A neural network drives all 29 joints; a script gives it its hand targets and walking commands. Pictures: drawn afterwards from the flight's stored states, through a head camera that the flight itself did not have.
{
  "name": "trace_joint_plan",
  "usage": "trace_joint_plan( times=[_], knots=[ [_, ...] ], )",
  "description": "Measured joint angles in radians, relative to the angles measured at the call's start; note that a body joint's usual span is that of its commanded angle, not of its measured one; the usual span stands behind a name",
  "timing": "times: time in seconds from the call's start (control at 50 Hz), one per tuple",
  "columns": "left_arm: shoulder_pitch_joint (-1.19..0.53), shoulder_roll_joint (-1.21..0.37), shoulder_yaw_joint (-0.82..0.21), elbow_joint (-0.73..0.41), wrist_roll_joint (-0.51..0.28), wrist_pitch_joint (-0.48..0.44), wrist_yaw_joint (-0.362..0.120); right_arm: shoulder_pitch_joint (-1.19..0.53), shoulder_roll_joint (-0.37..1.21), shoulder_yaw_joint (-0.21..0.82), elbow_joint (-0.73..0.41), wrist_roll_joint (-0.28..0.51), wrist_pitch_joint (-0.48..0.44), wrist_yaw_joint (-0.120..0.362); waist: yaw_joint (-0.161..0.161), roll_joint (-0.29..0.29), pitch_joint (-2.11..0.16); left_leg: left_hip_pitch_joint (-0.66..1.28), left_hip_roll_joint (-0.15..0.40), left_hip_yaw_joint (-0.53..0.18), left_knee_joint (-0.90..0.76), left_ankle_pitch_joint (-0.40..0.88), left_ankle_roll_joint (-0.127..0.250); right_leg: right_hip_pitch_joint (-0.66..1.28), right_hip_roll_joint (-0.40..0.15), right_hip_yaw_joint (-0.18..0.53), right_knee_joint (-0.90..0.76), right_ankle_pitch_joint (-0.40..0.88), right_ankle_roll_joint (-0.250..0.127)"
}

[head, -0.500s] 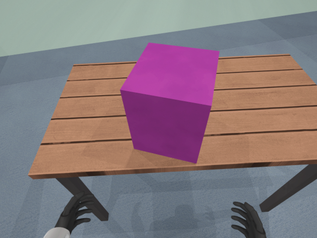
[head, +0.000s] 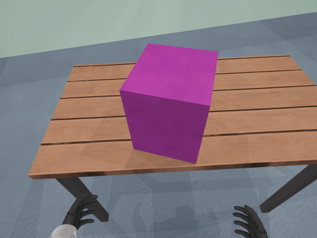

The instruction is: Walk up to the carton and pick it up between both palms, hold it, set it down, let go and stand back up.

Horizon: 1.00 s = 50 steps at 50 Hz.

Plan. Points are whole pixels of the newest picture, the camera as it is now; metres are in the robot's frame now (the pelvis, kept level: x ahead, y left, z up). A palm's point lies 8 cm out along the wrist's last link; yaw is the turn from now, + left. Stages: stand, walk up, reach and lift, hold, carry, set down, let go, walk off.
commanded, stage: let go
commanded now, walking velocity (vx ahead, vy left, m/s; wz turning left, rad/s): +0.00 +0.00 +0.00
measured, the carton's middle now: (172, 104) +0.46 +0.00 +0.06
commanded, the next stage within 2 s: stand in 0.02 s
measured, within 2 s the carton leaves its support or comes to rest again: neither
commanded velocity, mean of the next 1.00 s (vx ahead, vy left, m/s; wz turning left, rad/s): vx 0.00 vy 0.00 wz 0.00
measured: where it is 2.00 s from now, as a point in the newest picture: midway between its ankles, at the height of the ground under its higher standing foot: outside the picture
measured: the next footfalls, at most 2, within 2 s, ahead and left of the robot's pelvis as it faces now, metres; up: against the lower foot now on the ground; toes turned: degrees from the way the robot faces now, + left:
none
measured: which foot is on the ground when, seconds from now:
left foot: down 0.00-1.00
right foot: down 0.00-1.00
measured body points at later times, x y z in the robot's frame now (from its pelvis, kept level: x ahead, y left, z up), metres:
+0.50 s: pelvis +0.00 -0.02 +0.00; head +0.01 -0.03 +0.44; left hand +0.15 +0.26 -0.08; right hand +0.15 -0.29 -0.11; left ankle -0.03 +0.13 -0.74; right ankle +0.03 -0.16 -0.74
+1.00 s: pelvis +0.00 -0.02 +0.00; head +0.01 -0.03 +0.44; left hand +0.13 +0.26 -0.09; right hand +0.14 -0.29 -0.12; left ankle -0.03 +0.13 -0.74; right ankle +0.03 -0.16 -0.74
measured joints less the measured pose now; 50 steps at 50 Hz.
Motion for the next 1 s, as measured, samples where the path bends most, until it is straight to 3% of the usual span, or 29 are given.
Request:
trace_joint_plan(
  times=[0.06,0.14,0.3,1.0],
  knots=[
    [-0.011,-0.002,-0.001,0.007,0.014,-0.008,0.004,-0.009,-0.003,0.0,0.016,-0.002,-0.003,0.001,0.0,-0.001,0.0,0.001,-0.001,0.0,0.0,0.0,0.0,-0.001,-0.001,0.0,0.004,-0.001,0.0],
    [-0.011,0.016,-0.001,0.065,0.068,-0.101,0.021,-0.009,-0.051,-0.001,0.018,-0.014,0.087,0.0,0.0,-0.005,0.0,0.001,-0.014,-0.001,0.004,-0.001,0.0,-0.023,-0.013,0.0,0.059,-0.03,0.0],
    [-0.001,0.037,-0.001,0.16,0.083,-0.164,0.022,-0.009,-0.151,0.0,0.019,-0.014,0.153,0.0,0.0,-0.005,0.0,0.001,-0.018,-0.003,0.008,-0.005,0.0,-0.048,-0.016,0.0,0.118,-0.064,-0.006],
    [-0.001,0.037,-0.001,0.306,0.083,-0.185,0.022,-0.009,-0.177,0.0,0.069,-0.014,0.168,0.0,0.0,-0.005,0.0,0.001,-0.018,-0.003,0.008,-0.006,-0.001,-0.06,-0.016,0.0,0.144,-0.078,-0.015]
  ],
)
